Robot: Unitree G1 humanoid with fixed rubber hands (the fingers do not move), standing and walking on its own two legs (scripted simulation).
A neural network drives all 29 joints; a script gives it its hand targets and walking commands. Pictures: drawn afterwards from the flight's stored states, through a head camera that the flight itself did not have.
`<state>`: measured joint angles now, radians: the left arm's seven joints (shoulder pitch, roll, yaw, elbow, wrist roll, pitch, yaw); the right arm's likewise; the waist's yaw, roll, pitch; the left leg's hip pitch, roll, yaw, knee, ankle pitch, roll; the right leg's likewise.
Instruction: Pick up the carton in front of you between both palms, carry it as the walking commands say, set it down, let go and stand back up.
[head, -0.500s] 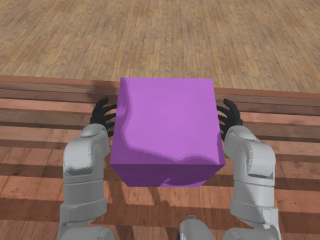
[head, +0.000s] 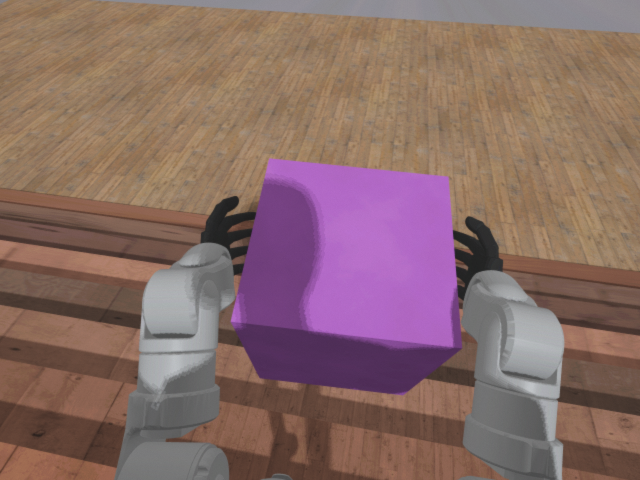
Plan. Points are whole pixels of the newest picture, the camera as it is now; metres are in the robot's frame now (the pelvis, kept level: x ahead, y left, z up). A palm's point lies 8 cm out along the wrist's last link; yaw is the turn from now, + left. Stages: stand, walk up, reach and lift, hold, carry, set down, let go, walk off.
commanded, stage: carry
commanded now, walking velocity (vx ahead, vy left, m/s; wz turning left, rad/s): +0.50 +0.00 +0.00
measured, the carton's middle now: (343, 289) +0.36 +0.03 +0.06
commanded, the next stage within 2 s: none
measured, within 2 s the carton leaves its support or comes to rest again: neither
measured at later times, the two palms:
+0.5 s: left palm (258, 224) +0.64 +0.23 -0.13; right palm (393, 215) +0.69 -0.06 -0.12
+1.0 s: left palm (233, 191) +0.94 +0.40 -0.30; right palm (327, 177) +1.04 +0.12 -0.30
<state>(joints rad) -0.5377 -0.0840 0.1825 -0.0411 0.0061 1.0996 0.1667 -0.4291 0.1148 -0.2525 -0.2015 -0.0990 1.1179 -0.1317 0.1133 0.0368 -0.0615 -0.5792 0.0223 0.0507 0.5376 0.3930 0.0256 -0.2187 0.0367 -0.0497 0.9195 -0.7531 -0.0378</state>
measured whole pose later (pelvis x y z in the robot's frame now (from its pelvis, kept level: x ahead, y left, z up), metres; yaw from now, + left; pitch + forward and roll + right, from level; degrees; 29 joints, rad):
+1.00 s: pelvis +0.69 +0.16 -0.39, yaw +25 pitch +1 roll +1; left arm -0.36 -0.09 0.18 -0.05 0.00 0.97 0.16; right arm -0.37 0.06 -0.16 -0.05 0.03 0.98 -0.18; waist -0.09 -0.01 0.00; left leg -0.49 -0.17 0.09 0.83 -0.35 0.18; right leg -0.55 -0.04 0.08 1.51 -0.54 0.03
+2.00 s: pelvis +1.35 +0.41 -0.67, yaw +0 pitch +3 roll +0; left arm -0.30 -0.11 0.22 -0.08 0.03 0.94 0.14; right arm -0.36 0.09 -0.15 0.03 0.06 0.90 -0.19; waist -0.10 -0.04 0.01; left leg -0.42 0.03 0.14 0.97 -0.59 0.05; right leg -0.77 -0.01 0.02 1.12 -0.02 -0.07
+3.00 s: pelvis +2.04 +0.30 -1.01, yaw -12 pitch +2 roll +2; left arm -0.30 -0.11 0.20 -0.11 0.07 0.93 0.14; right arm -0.42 0.05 -0.12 0.04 0.07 0.91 -0.18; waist -0.11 -0.05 -0.07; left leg -0.24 -0.11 -0.05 1.22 -0.76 0.05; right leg -0.49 -0.01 0.00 0.48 0.36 -0.03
